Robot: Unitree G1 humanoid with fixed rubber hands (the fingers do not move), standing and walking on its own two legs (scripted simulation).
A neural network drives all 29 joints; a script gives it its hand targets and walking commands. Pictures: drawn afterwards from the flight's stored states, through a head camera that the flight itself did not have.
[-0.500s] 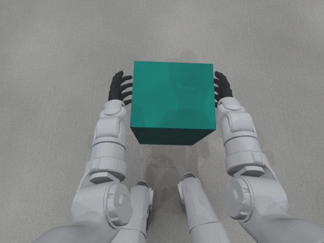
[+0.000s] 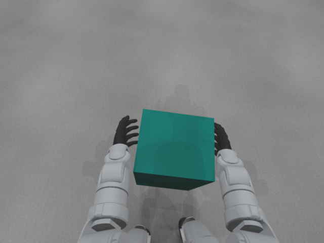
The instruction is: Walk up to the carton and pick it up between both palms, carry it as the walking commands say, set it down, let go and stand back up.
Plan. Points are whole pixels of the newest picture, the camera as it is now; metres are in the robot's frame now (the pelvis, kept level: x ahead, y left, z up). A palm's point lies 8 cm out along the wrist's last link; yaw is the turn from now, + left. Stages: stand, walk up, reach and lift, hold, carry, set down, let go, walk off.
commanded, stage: reach and lift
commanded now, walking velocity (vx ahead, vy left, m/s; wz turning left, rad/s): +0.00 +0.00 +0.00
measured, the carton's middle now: (169, 156) +0.33 -0.03 -0.11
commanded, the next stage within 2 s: hold in 1.84 s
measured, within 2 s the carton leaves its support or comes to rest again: neither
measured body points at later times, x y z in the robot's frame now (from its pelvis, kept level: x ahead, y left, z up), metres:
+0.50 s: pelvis -0.01 -0.01 +0.02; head +0.00 -0.02 +0.47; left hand +0.34 +0.11 +0.04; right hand +0.31 -0.16 +0.03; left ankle +0.00 +0.12 -0.72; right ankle +0.04 -0.13 -0.72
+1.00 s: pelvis +0.00 +0.00 +0.02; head -0.04 +0.01 +0.47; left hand +0.32 +0.14 +0.07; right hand +0.32 -0.14 +0.06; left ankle +0.00 +0.12 -0.72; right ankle +0.04 -0.13 -0.72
